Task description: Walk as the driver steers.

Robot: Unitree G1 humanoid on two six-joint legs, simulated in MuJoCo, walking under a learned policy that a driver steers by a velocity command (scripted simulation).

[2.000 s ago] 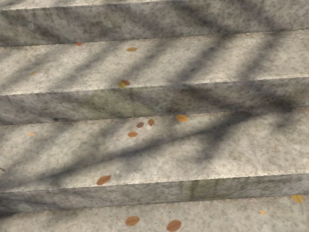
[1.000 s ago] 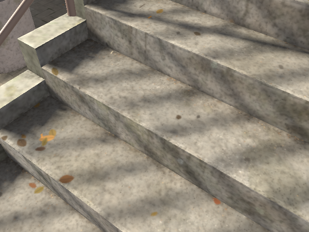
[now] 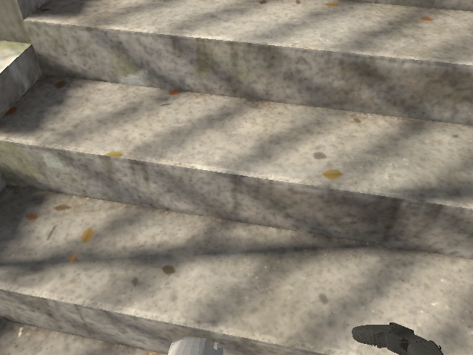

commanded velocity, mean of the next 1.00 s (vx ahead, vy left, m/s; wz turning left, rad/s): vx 0.14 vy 0.00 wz -0.52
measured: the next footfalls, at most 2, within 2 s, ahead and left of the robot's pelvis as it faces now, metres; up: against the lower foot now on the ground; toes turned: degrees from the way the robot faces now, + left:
left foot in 0.14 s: +0.27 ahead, +0.13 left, +0.17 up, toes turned -1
right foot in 0.76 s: +0.20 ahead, -0.13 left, +0.17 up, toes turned -29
